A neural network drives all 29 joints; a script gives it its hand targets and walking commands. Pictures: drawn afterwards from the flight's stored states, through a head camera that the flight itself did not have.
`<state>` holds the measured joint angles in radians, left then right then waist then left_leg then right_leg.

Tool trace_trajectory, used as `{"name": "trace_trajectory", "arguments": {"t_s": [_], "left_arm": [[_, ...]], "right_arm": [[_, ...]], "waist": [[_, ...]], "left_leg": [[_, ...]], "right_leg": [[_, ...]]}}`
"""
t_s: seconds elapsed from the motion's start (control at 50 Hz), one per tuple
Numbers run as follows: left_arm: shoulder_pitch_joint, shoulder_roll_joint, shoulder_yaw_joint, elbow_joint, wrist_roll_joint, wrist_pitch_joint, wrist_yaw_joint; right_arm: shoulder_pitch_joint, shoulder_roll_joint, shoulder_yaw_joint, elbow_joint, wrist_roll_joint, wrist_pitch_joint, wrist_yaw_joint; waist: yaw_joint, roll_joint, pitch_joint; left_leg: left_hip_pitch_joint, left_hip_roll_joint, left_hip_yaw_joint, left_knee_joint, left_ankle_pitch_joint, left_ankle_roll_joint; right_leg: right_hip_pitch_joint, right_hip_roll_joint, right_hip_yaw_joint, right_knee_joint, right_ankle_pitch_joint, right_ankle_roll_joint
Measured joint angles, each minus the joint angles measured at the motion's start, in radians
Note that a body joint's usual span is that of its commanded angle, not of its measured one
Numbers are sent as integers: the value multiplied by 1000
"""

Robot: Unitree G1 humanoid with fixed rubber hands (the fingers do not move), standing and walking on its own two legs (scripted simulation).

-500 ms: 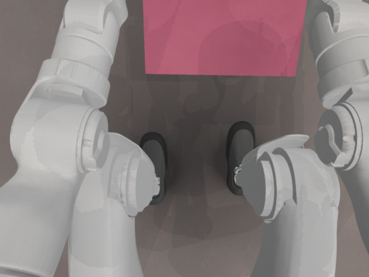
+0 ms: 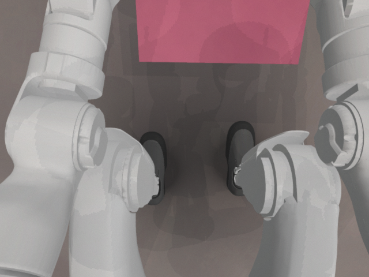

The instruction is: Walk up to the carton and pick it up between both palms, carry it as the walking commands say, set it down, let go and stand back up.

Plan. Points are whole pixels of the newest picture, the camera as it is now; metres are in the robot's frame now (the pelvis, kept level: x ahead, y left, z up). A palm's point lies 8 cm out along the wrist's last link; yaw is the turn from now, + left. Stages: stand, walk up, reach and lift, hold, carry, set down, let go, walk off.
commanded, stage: reach and lift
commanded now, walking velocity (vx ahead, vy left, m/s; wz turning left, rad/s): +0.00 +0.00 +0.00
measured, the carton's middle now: out of the picture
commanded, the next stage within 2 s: none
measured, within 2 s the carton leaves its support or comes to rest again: neither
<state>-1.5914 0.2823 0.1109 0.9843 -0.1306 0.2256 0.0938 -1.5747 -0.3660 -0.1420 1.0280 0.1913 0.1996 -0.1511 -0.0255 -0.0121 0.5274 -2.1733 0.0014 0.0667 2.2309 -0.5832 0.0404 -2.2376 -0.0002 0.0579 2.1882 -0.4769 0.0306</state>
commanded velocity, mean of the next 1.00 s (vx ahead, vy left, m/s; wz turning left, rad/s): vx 0.00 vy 0.00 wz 0.00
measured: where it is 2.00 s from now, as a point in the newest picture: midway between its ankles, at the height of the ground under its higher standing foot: (195, 175)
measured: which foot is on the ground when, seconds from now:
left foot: down 0.00-1.00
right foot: down 0.00-1.00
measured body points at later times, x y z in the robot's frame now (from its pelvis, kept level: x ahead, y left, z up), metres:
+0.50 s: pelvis +0.00 +0.00 +0.02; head +0.36 -0.02 +0.27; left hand +0.60 +0.11 -0.09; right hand +0.59 -0.19 -0.10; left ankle +0.12 +0.10 -0.33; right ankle +0.14 -0.13 -0.33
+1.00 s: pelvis -0.01 +0.00 +0.06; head +0.34 -0.02 +0.32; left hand +0.59 +0.10 -0.03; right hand +0.56 -0.19 -0.04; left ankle +0.12 +0.10 -0.33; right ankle +0.14 -0.13 -0.33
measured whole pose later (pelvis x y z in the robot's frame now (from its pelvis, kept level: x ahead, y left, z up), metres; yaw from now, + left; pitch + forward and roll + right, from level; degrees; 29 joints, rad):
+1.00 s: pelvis -0.01 +0.00 +0.06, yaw -1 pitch +25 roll +2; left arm -1.51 0.17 0.34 0.68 0.04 0.44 0.11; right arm -1.45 -0.22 -0.33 0.65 0.06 0.41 -0.19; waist -0.03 -0.01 0.52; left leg -1.92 0.00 0.07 2.05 -0.57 0.04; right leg -1.99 0.02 0.06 2.01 -0.47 0.02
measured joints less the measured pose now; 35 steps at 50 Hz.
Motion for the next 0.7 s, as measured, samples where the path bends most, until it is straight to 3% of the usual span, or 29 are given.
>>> {"name": "trace_trajectory", "arguments": {"t_s": [0.2, 0.32, 0.7], "left_arm": [[0, -10, 64, -69, 30, 71, 6], [0, -39, 112, -107, 75, 109, 59], [29, -82, 176, -224, 133, 183, 40]], "right_arm": [[6, 20, -29, -88, 0, 72, -27], [6, 50, -73, -125, -30, 103, -44], [76, 91, -142, -279, -83, 175, -41]], "waist": [[0, 0, -2], [0, 0, -3], [0, 0, -3]], "left_leg": [[27, 0, 0, -4, -2, 0], [56, 0, 0, -16, -2, 0], [146, 0, 0, -93, -2, 0]], "right_leg": [[21, 3, 0, 0, 1, -6], [48, 4, 0, -11, 1, -8], [138, 10, 2, -87, 1, -8]]}}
